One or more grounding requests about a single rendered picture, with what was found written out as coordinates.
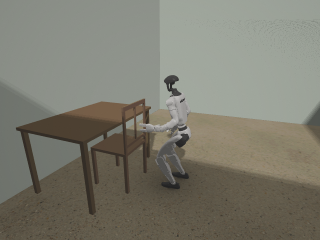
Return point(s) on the robot left shin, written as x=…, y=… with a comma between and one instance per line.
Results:
x=165, y=168

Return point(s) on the table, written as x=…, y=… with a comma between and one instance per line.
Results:
x=80, y=126

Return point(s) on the robot right hand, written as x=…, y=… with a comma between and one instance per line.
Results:
x=173, y=129

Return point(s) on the right robot thigh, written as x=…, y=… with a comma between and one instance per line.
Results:
x=172, y=152

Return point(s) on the chair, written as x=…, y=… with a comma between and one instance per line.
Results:
x=122, y=145

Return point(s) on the robot right upper arm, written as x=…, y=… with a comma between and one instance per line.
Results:
x=187, y=105

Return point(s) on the robot left forearm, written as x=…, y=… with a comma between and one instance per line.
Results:
x=165, y=127

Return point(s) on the robot left upper arm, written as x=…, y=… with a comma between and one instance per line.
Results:
x=171, y=104

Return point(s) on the robot left hand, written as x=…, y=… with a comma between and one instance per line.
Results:
x=149, y=127

